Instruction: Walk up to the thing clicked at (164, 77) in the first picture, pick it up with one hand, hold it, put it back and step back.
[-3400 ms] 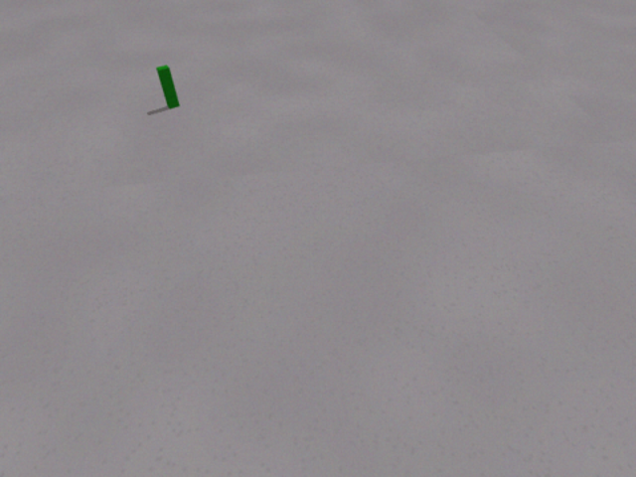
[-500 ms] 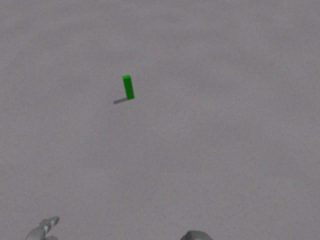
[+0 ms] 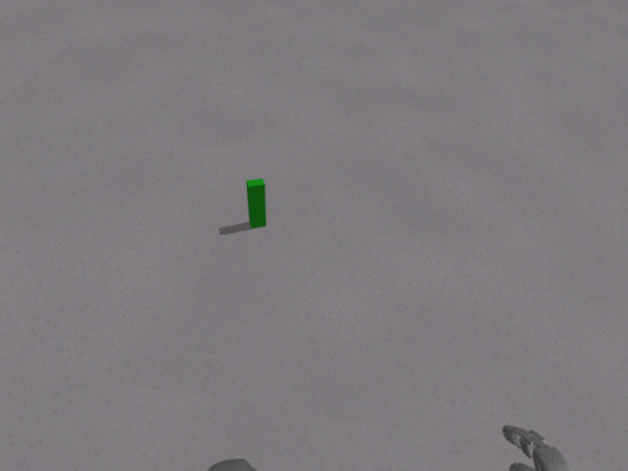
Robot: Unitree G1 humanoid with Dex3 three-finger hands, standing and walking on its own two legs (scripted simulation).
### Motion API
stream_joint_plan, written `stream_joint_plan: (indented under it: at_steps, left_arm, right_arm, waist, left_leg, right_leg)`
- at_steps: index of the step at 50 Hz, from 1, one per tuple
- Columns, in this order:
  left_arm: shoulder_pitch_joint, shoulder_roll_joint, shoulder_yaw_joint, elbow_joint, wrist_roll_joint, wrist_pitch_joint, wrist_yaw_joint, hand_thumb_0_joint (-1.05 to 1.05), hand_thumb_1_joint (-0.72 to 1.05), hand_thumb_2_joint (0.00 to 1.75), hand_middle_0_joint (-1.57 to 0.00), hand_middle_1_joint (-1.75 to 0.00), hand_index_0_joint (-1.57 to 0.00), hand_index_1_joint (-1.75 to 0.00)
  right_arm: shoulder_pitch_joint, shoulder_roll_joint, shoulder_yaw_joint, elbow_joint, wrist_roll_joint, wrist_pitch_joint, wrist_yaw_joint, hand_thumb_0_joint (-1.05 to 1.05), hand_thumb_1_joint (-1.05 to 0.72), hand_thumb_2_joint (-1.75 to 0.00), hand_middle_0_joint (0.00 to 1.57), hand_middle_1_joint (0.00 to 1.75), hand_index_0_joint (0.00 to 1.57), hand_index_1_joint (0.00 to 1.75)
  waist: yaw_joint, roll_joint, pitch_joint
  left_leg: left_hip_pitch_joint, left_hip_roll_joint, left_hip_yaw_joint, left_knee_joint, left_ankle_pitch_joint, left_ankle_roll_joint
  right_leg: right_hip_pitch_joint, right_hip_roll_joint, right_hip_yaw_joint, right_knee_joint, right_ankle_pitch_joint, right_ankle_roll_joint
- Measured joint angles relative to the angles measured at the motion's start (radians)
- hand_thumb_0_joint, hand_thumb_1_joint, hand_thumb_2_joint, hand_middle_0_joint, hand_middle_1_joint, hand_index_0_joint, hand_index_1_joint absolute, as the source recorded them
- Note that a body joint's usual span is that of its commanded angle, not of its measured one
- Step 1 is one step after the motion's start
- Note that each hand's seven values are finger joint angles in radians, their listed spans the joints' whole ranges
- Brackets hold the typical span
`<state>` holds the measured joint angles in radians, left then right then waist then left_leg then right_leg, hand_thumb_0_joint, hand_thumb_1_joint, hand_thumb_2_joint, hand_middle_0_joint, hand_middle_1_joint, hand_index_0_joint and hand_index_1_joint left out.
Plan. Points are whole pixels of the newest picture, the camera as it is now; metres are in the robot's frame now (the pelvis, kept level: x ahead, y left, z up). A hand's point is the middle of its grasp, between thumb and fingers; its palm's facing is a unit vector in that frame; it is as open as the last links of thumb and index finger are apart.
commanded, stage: walk up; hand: left
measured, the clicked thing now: (256, 204) +1.12 +0.18 -0.64
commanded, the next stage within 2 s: none
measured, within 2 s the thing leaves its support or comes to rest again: neither
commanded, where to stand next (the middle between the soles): +0.80 -0.04 m, yaw +0 degrees
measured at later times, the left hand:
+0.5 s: hand (170, 345) +0.31 +0.22 -0.11, palm faces -0.02 -0.92 -0.40, open 7.4 cm
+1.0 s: hand (173, 271) +0.46 +0.25 -0.14, palm faces -0.08 -0.94 -0.33, open 7.4 cm
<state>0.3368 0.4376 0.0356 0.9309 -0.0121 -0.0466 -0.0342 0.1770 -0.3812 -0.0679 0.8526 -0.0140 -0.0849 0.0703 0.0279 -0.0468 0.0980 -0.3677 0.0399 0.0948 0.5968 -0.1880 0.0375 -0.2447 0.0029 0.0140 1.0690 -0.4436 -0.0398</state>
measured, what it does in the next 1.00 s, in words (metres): walks ahead: right foot, then left foot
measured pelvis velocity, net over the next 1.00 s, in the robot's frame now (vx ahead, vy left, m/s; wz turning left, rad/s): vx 0.40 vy -0.02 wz -0.02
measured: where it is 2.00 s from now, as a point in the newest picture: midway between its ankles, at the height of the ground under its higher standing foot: (306, 309)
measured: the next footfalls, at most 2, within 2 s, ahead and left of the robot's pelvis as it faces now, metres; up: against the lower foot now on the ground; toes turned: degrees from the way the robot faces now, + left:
right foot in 0.34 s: +0.31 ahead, -0.18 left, +0.00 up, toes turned -6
left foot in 0.76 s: +0.47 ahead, +0.10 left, +0.00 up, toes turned +6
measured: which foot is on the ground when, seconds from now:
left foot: down 0.00-0.38, up 0.40-0.74, down 0.76-1.00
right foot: up 0.00-0.32, down 0.34-0.78, up 0.80-1.00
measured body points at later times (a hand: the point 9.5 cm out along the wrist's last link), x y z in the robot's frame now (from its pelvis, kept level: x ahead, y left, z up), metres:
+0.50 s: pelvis +0.22 -0.05 +0.01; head +0.23 -0.08 +0.45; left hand +0.31 +0.26 -0.08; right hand +0.27 -0.38 -0.13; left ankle +0.18 +0.09 -0.66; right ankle +0.27 -0.17 -0.72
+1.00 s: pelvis +0.40 -0.02 +0.01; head +0.42 +0.00 +0.46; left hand +0.47 +0.30 -0.12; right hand +0.45 -0.34 -0.08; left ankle +0.43 +0.09 -0.72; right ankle +0.47 -0.17 -0.68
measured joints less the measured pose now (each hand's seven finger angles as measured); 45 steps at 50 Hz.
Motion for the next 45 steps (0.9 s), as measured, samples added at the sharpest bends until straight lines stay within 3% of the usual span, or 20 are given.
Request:
stream_joint_plan:
  at_steps: [5,9,14,17,19,21,23,25,32,38,39,41,43,45]
  left_arm:
    - [-0.025,-0.003,-0.007,-0.019,0.003,-0.01,-0.02,0.01,0.91,0.9,-0.2,-0.3,-0.2,-0.3]
    - [-0.052,-0.006,-0.001,-0.027,0.017,-0.003,-0.041,0.01,0.91,0.9,-0.2,-0.3,-0.2,-0.3]
    - [-0.087,-0.009,0.012,-0.022,0.021,-0.005,-0.056,0.0,0.91,0.9,-0.2,-0.3,-0.2,-0.3]
    - [-0.094,-0.002,0.02,-0.019,0.022,-0.016,-0.055,0.0,0.91,0.9,-0.2,-0.3,-0.2,-0.3]
    - [-0.111,-0.015,0.029,-0.019,0.027,-0.032,-0.043,0.0,0.91,0.9,-0.2,-0.3,-0.2,-0.3]
    - [-0.116,-0.025,0.024,-0.037,0.019,-0.047,-0.032,0.0,0.91,0.9,-0.2,-0.3,-0.2,-0.3]
    - [-0.113,-0.044,0.012,-0.05,0.011,-0.051,-0.024,0.0,0.91,0.9,-0.2,-0.3,-0.2,-0.3]
    - [-0.098,-0.057,0.002,-0.056,0.009,-0.051,-0.018,0.0,0.9,0.9,-0.2,-0.3,-0.2,-0.3]
    - [-0.035,-0.04,0.001,-0.061,0.023,-0.042,-0.019,0.0,0.9,0.9,-0.2,-0.3,-0.2,-0.3]
    - [0.011,-0.001,0.006,-0.047,0.024,-0.023,-0.021,0.0,0.9,0.9,-0.2,-0.3,-0.2,-0.3]
    - [0.013,0.006,0.008,-0.039,0.025,-0.018,-0.018,0.0,0.9,0.9,-0.2,-0.3,-0.2,-0.3]
    - [0.0,0.003,0.007,-0.014,0.02,0.0,-0.008,0.01,0.9,0.9,-0.2,-0.3,-0.2,-0.3]
    - [-0.018,0.006,-0.002,-0.001,0.015,0.007,-0.003,0.01,0.9,0.9,-0.2,-0.3,-0.2,-0.3]
    - [-0.03,0.009,-0.003,0.001,0.01,0.002,-0.006,0.01,0.91,0.9,-0.2,-0.3,-0.2,-0.3]
  right_arm:
    - [0.041,0.011,0.021,-0.013,0.015,-0.007,-0.014,0.0,-0.91,-0.9,0.21,0.3,0.21,0.3]
    - [0.087,0.0,0.022,-0.005,0.011,-0.008,-0.012,0.0,-0.91,-0.9,0.21,0.3,0.21,0.3]
    - [0.136,-0.028,0.014,0.016,0.01,0.004,-0.007,0.01,-0.9,-0.9,0.21,0.3,0.21,0.3]
    - [0.161,-0.043,0.009,0.026,0.01,0.018,-0.009,0.01,-0.9,-0.9,0.21,0.3,0.21,0.3]
    - [0.162,-0.056,0.005,0.038,0.008,0.028,-0.017,0.01,-0.9,-0.9,0.21,0.3,0.21,0.3]
    - [0.145,-0.054,0.009,0.055,0.008,0.043,-0.024,0.01,-0.91,-0.9,0.21,0.3,0.2,0.3]
    - [0.126,-0.06,0.012,0.066,0.015,0.049,-0.025,0.01,-0.91,-0.9,0.21,0.3,0.2,0.3]
    - [0.11,-0.063,0.012,0.066,0.018,0.048,-0.02,0.01,-0.91,-0.9,0.21,0.3,0.2,0.3]
    - [0.079,-0.045,0.003,0.051,-0.001,0.047,0.014,0.01,-0.91,-0.9,0.21,0.3,0.2,0.3]
    - [0.084,-0.044,-0.007,0.052,-0.009,0.027,0.02,0.01,-0.91,-0.9,0.21,0.3,0.2,0.3]
    - [0.08,-0.041,-0.011,0.05,-0.011,0.018,0.013,0.01,-0.91,-0.9,0.21,0.3,0.2,0.3]
    - [0.079,-0.036,-0.012,0.033,-0.006,0.003,0.001,0.01,-0.91,-0.9,0.21,0.3,0.21,0.3]
    - [0.085,-0.024,-0.005,0.023,0.004,-0.001,-0.007,0.0,-0.91,-0.9,0.21,0.3,0.21,0.3]
    - [0.097,-0.013,0.005,0.02,0.008,-0.001,-0.014,0.0,-0.91,-0.9,0.21,0.3,0.21,0.3]
  waist:
    - [-0.015,-0.019,-0.012]
    - [-0.031,-0.007,-0.02]
    - [-0.051,0.019,-0.029]
    - [-0.056,0.033,-0.045]
    - [-0.055,0.082,-0.037]
    - [-0.041,0.089,-0.025]
    - [-0.03,0.102,-0.016]
    - [-0.021,0.113,-0.015]
    - [-0.001,0.099,-0.024]
    - [0.006,0.058,-0.049]
    - [0.003,0.033,-0.044]
    - [-0.015,0.014,-0.035]
    - [-0.028,-0.001,-0.027]
    - [-0.035,-0.019,-0.021]
  left_leg:
    - [0.131,-0.013,0.024,-0.115,-0.014,-0.003]
    - [0.212,-0.015,0.027,-0.165,-0.045,-0.006]
    - [0.283,-0.007,0.026,-0.15,-0.126,-0.035]
    - [0.3,0.01,0.024,-0.069,-0.22,-0.057]
    - [0.257,0.057,-0.009,0.097,-0.279,-0.029]
    - [0.158,0.029,-0.063,0.338,-0.296,-0.014]
    - [0.06,0.004,-0.09,0.486,-0.253,-0.007]
    - [-0.014,0.005,-0.092,0.498,-0.205,-0.009]
    - [-0.119,0.052,-0.073,0.179,-0.077,-0.038]
    - [-0.031,0.038,-0.041,-0.007,0.017,-0.024]
    - [-0.025,0.02,-0.025,0.017,0.019,-0.02]
    - [-0.017,0.006,-0.012,0.063,-0.03,-0.013]
    - [0.018,0.001,-0.006,0.042,-0.046,-0.008]
    - [0.066,-0.007,0.005,-0.009,-0.042,-0.008]
  right_leg:
    - [-0.192,-0.055,0.014,-0.018,0.104,0.02]
    - [-0.261,-0.105,-0.006,-0.186,0.172,0.042]
    - [-0.239,-0.123,-0.024,-0.418,0.312,0.037]
    - [-0.167,-0.102,-0.05,-0.5,0.323,0.027]
    - [-0.15,-0.065,-0.082,-0.453,0.274,0.034]
    - [-0.139,-0.062,-0.087,-0.414,0.226,0.028]
    - [-0.095,-0.061,-0.094,-0.447,0.218,0.022]
    - [-0.047,-0.057,-0.099,-0.5,0.223,0.02]
    - [0.069,-0.042,-0.121,-0.587,0.185,0.019]
    - [0.109,-0.062,-0.127,-0.477,0.039,0.046]
    - [0.089,-0.088,-0.111,-0.399,0.007,0.033]
    - [0.002,-0.069,-0.038,-0.175,-0.017,0.012]
    - [-0.089,-0.041,0.0,-0.017,0.013,0.002]
    - [-0.156,-0.046,0.006,0.01,0.061,0.004]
